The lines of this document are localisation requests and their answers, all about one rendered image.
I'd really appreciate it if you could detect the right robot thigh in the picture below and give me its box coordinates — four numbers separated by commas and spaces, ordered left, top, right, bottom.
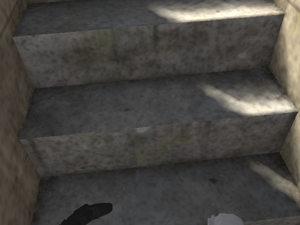
207, 213, 244, 225

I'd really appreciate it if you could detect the left robot hand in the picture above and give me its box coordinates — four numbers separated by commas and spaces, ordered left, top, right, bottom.
59, 202, 113, 225

